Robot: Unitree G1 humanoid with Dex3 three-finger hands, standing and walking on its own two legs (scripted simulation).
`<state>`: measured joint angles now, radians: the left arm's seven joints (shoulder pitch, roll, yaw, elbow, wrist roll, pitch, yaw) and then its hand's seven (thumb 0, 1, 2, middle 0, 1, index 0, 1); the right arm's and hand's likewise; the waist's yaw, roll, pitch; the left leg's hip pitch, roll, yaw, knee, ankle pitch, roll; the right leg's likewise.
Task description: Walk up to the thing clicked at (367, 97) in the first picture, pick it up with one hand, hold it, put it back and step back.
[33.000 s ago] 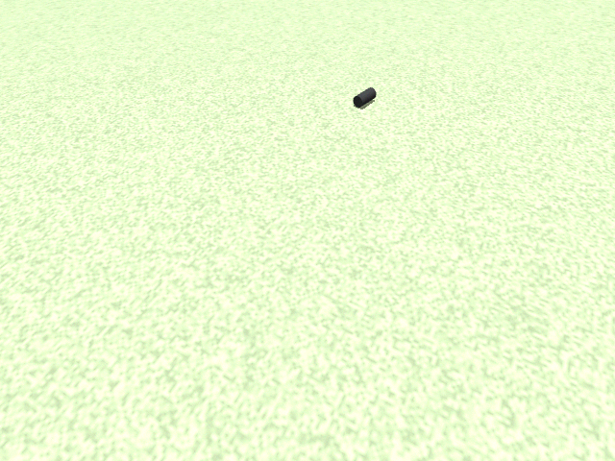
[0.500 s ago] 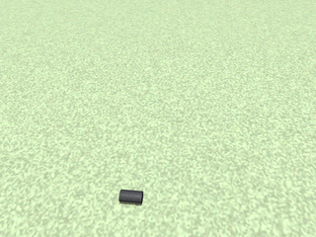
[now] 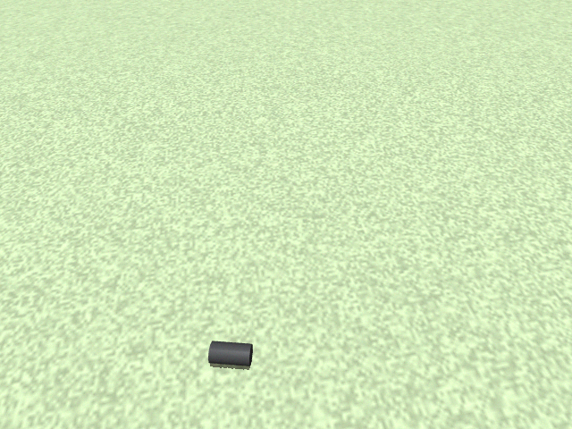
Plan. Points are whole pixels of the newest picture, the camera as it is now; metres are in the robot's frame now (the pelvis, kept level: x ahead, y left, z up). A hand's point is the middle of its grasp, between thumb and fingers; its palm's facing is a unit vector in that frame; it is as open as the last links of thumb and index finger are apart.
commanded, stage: stand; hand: left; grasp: from above
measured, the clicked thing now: (231, 353) +0.47 +0.23 -0.74
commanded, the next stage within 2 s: step back in 1.20 s
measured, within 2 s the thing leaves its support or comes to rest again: neither
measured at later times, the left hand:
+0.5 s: hand out of the picture +0.08 +0.25 -0.15, palm faces +0.02 -0.94 -0.34, open 7.3 cm
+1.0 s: hand out of the picture +0.07 +0.24 -0.16, palm faces -0.01 -0.94 -0.33, open 7.3 cm
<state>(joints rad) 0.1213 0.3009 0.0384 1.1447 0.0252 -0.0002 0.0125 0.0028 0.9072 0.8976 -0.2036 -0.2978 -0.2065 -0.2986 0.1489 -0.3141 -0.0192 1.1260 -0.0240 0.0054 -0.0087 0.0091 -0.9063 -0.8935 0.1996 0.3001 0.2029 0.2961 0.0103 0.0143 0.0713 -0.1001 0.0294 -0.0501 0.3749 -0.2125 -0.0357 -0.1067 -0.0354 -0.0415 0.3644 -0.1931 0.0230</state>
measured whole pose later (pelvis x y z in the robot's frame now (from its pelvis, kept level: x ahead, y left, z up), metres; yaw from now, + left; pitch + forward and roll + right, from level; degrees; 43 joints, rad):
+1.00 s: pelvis +0.00 -0.01 +0.00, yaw -1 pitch -3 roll +0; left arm 0.11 0.33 0.03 1.14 0.02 -0.01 0.00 0.00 0.91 0.90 -0.20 -0.30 -0.21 -0.30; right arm 0.13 -0.34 -0.01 1.14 -0.02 0.00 0.00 0.01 -0.91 -0.89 0.20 0.30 0.20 0.30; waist 0.01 0.01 0.07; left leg -0.10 0.04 -0.04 0.34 -0.20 -0.05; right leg -0.12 -0.02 -0.03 0.35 -0.19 0.01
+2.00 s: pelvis -0.14 +0.04 -0.03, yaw -6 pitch -3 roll -1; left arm 0.17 0.36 0.09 0.88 0.03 0.04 -0.01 0.00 0.91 0.90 -0.20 -0.30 -0.21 -0.30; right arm 0.11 -0.38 -0.04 0.86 -0.02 0.04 -0.01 0.01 -0.90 -0.89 0.20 0.30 0.21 0.30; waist -0.01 0.04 0.18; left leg -0.43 0.04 0.05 0.71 -0.27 0.02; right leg -0.24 0.04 0.02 0.68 -0.38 -0.02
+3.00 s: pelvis -0.47 +0.04 -0.03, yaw +0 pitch -2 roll +1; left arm 0.14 0.39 0.07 0.77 0.04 0.05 0.01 0.01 0.90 0.90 -0.21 -0.30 -0.21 -0.30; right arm 0.22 -0.40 -0.05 0.88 -0.02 0.04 -0.01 0.01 -0.91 -0.89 0.20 0.30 0.20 0.30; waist 0.00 -0.01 0.17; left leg -0.26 -0.04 -0.03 0.68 -0.39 0.00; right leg -0.41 -0.06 -0.03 0.72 -0.27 0.01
